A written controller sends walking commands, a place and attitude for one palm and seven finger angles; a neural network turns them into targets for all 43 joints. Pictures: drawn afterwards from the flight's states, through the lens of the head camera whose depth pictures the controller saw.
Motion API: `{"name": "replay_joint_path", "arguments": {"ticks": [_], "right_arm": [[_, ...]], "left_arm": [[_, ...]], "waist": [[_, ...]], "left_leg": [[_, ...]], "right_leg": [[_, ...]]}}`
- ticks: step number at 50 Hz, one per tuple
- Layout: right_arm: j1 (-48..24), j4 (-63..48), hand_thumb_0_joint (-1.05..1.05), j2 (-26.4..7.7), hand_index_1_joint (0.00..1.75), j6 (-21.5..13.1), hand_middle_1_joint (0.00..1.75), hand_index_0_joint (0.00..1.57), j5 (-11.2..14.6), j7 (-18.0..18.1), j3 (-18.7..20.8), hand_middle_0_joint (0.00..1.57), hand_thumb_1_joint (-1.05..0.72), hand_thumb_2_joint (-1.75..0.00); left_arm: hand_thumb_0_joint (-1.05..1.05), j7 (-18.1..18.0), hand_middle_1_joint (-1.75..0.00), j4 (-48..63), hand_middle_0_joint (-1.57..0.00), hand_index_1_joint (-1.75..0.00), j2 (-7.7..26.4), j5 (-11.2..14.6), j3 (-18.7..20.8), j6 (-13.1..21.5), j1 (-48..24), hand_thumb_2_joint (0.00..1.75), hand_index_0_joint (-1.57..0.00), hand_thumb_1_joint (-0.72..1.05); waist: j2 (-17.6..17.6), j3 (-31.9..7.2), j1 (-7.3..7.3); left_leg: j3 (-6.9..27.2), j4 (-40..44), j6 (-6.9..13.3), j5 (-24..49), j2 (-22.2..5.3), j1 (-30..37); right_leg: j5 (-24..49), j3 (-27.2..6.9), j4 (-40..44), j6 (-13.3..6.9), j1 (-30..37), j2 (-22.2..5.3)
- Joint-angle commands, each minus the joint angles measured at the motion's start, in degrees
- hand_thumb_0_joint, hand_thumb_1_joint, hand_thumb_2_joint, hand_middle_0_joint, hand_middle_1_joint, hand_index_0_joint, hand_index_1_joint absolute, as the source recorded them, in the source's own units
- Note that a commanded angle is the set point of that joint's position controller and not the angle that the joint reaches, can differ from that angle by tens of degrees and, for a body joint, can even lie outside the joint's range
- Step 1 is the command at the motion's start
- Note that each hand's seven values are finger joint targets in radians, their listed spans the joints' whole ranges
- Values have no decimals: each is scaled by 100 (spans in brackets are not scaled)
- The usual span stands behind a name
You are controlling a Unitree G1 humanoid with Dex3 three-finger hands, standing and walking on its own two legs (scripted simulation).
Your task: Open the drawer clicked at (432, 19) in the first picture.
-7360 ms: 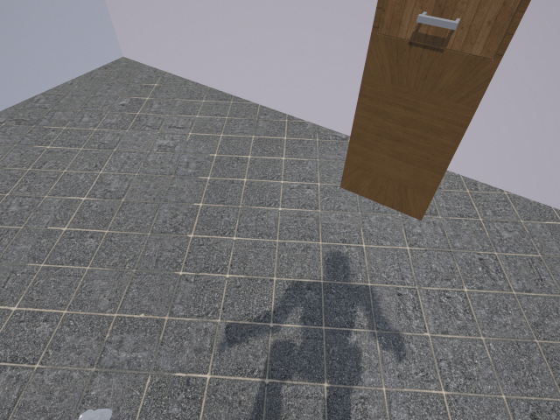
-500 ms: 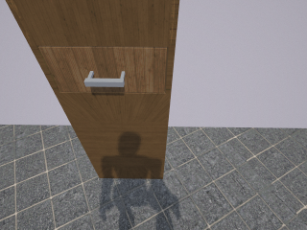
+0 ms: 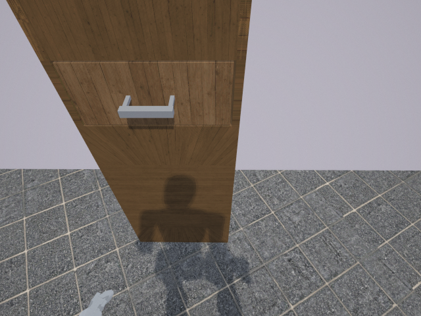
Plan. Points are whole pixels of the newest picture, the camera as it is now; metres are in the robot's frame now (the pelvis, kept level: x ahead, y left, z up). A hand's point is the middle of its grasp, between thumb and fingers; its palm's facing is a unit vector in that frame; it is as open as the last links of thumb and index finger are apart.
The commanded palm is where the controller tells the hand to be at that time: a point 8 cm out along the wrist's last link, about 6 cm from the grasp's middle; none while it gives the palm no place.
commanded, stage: raise the hand with hooked fingers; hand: left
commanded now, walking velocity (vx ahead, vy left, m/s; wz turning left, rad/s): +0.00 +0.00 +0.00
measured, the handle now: (148, 105) +0.53 +0.19 +0.11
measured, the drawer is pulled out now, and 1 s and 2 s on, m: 0.00 0.00 0.00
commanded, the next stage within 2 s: move the hooked fingers above the handle in 1.78 s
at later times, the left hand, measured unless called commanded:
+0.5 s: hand (88, 275) +0.18 +0.23 +0.01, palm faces +0.10 -0.08 -0.99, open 9.8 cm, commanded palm +0.16 +0.22 +0.08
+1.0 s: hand (67, 206) +0.25 +0.25 +0.13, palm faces +0.15 -0.07 -0.99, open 12.7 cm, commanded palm +0.21 +0.24 +0.20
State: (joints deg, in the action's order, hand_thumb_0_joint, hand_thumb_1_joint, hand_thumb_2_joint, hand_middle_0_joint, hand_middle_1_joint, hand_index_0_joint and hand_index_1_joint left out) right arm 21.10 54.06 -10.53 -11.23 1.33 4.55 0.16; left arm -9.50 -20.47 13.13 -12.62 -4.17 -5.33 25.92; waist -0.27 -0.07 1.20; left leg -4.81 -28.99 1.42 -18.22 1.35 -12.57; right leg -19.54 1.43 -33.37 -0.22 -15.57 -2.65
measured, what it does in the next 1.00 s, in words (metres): stands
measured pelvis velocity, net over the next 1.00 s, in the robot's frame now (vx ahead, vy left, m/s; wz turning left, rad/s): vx -0.02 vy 0.00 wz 0.03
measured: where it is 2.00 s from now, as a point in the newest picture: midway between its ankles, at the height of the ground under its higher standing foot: outside the picture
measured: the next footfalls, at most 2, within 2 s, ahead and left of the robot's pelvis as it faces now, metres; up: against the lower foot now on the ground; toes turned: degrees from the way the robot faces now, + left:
none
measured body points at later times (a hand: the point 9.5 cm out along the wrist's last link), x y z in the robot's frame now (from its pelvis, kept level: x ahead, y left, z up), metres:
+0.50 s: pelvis -0.02 -0.04 -0.02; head +0.00 -0.06 +0.43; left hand +0.17 +0.23 +0.07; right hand +0.25 -0.22 -0.09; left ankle -0.03 +0.10 -0.73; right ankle -0.02 -0.12 -0.73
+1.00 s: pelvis -0.02 +0.00 +0.01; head -0.01 -0.04 +0.45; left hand +0.23 +0.25 +0.18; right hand +0.19 -0.23 -0.10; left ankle -0.03 +0.10 -0.73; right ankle -0.02 -0.12 -0.73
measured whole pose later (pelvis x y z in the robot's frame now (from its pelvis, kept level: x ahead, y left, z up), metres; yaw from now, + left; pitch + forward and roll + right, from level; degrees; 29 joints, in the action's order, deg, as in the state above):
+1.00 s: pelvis -0.02 +0.00 +0.01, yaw +1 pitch +0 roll +0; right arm 6.1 37.2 -15.9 5.8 0.0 0.9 1.4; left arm -4.4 8.6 29.1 -50.4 -0.4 -2.9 3.1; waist -5.3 0.2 5.5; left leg -2.7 -25.9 1.4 -14.8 0.8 -10.8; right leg -15.2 3.4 -27.3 -0.2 -11.8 -1.9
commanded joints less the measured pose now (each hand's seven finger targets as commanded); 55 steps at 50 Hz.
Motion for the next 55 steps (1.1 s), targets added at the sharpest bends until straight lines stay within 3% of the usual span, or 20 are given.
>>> {"name": "replay_joint_path", "arguments": {"ticks": [1, 2, 3, 5, 7, 8, 11, 13, 16, 17, 21, 24, 27, 32, 36, 41, 42, 45, 52, 55], "right_arm": [[-1318, -1795, 0, -1030, 30, -447, 30, 20, -268, -69, 267, 20, -90, -90], [-1426, -2087, 0, -1039, 30, -268, 30, 20, -301, -188, 349, 20, -90, -90], [-1551, -2243, 0, -998, 30, -25, 30, 20, -363, -314, 400, 20, -90, -90], [-1916, -2564, 0, -1027, 30, 504, 30, 20, -449, -583, 450, 20, -90, -90], [-2125, -2849, 0, -998, 30, 847, 30, 20, -408, -797, 436, 20, -90, -90], [-2234, -2990, 0, -999, 30, 963, 30, 20, -393, -861, 395, 20, -90, -90], [-2293, -3217, 0, -928, 30, 1179, 30, 20, -450, -872, 345, 20, -90, -90], [-2226, -3277, 0, -903, 30, 1292, 30, 20, -528, -739, 409, 20, -90, -90], [-2235, -3204, 0, -820, 30, 1278, 30, 20, -557, -538, 381, 20, -90, -90], [-2199, -3159, 0, -790, 30, 1253, 30, 20, -586, -487, 362, 20, -90, -90], [-2318, -3002, 0, -786, 30, 1248, 30, 20, -561, -393, 275, 20, -90, -90], [-2489, -2978, 0, -755, 30, 1354, 30, 20, -486, -355, 184, 20, -90, -90], [-2533, -2972, 0, -790, 30, 1438, 30, 20, -392, -324, 69, 20, -90, -90], [-2493, -2996, 0, -853, 30, 1447, 30, 20, -342, -324, 49, 20, -90, -90], [-2343, -2940, 0, -877, 30, 1365, 30, 20, -302, -366, 141, 20, -90, -90], [-2312, -2770, 0, -924, 30, 1334, 30, 20, -202, -362, 219, 20, -90, -90], [-2391, -2780, 0, -939, 30, 1346, 30, 20, -164, -360, 217, 20, -90, -90], [-2397, -2725, 0, -945, 30, 1364, 30, 20, -131, -350, 222, 20, -90, -90], [-2611, -2705, 0, -969, 30, 1476, 30, 20, -53, -444, 103, 20, -90, -90], [-2546, -2658, 0, -996, 30, 1539, 30, 20, -54, -489, 76, 20, -90, -90]], "left_arm": [[0, -818, -40, 2510, -21, -40, 900, -2052, 195, 243, -140, 83, -21, 74], [0, -939, -42, 2441, -21, -42, 884, -2551, 249, 216, 452, 82, -21, 71], [0, -1065, -43, 2142, -22, -43, 785, -3119, 245, 209, 1062, 81, -22, 69], [0, -1175, -47, 1892, -22, -47, 533, -3913, 116, 294, 1784, 79, -22, 64], [0, -1225, -50, 2205, -22, -50, 748, -4334, 329, 588, 1880, 77, -22, 60], [0, -1276, -51, 2596, -22, -51, 970, -4502, 459, 713, 1732, 76, -22, 57], [0, -1563, -55, 3311, -23, -55, 1644, -4938, 1032, 851, 811, 73, -23, 50], [0, -1796, -58, 3802, -23, -58, 1851, -4901, 1243, 813, -307, 71, -23, 46], [0, -1903, -63, 4100, -24, -63, 2079, -4739, 1230, 960, -1844, 68, -24, 39], [0, -1886, -64, 4254, -24, -64, 2100, -4685, 1125, 1022, -2280, 67, -24, 36], [0, -1509, -70, 3881, -25, -70, 2073, -4528, 867, 889, -2304, 63, -25, 27], [0, -1041, -75, 3641, -25, -75, 2098, -4381, 895, 511, -1768, 60, -25, 20], [0, -507, -80, 3336, -25, -80, 2265, -4143, 1120, 229, -1286, 57, -25, 13], [0, -97, -87, 3815, -26, -87, 2526, -3962, 1464, 350, -1283, 52, -26, 1], [0, -198, -93, 4390, -27, -93, 2435, -3905, 1423, 585, -1773, 48, -27, -8], [0, -165, -100, 4190, -28, -100, 2572, -3883, 1392, 535, -2508, 43, -28, -20], [0, -113, -102, 4185, -28, -102, 2635, -3863, 1396, 490, -2772, 42, -28, -22], [0, 66, -107, 4284, -29, -107, 2739, -3856, 1249, 406, -3417, 39, -29, -29], [0, 761, -117, 4064, -30, -117, 3043, -3714, 1284, 46, -4213, 32, -30, -45], [0, 1067, -120, 3859, -30, -120, 3180, -3670, 1295, -77, -4584, 30, -30, -50]], "waist": [[196, -665, -67], [238, -887, 173], [572, -836, 353], [976, -377, 556], [1128, -582, 738], [956, -857, 785], [471, -1266, 694], [217, -1404, 464], [-69, -1538, 94], [9, -1516, -26], [-481, -1648, 51], [-344, -1581, 288], [265, -1220, 438], [277, -1081, 575], [-116, -1335, 514], [-14, -1192, 457], [58, -1177, 441], [-299, -1366, 448], [-506, -1173, 494], [-255, -1187, 492]], "left_leg": [[674, -188, -87, 2253, -240, -405], [626, -258, -110, 2323, -181, -567], [510, -355, -143, 2142, -158, -820], [350, -489, -152, 1565, -108, -1450], [299, -657, -132, 1462, -41, -1727], [239, -707, -120, 1397, 11, -1731], [230, -908, -52, 1055, 163, -1546], [289, -1076, 30, 718, 227, -1331], [324, -1379, 89, 487, 244, -823], [373, -1466, 108, 423, 246, -739], [368, -1222, 120, 792, 197, -463], [345, -824, 93, 1214, 155, -580], [313, -417, 53, 1303, 94, -748], [274, 17, 46, 1539, 36, -567], [293, 160, 41, 1841, 35, -131], [319, 358, 40, 1791, 41, 101], [343, 408, 35, 1755, 27, 144], [402, 541, 23, 1997, 26, 447], [504, 833, -67, 2548, -64, 656], [472, 927, -77, 2591, -69, 659]], "right_leg": [[930, 121, 84, -293, -895, 366], [886, -50, 20, -333, -704, 403], [736, -47, -99, -361, -779, 438], [824, -233, -217, -425, -1002, 443], [1357, -489, -395, -444, -762, 393], [1497, -563, -468, -419, -634, 335], [1285, -864, -462, -381, -742, 309], [835, -1033, -296, -332, -987, 281], [364, -1147, -48, -263, -1348, 194], [185, -1201, 41, -239, -1468, 190], [948, -872, 42, -227, -956, 205], [1863, -698, 94, -177, -142, 204], [2305, -714, 282, -105, 433, 165], [2509, -545, 476, -67, 919, 131], [2405, -310, 564, -111, 884, 137], [1974, -150, 740, -126, 789, 149], [1826, -130, 787, -128, 793, 164], [1899, -45, 812, -153, 936, 173], [2018, 20, 983, -196, 1205, 256], [2060, 55, 1051, -167, 1300, 256]]}}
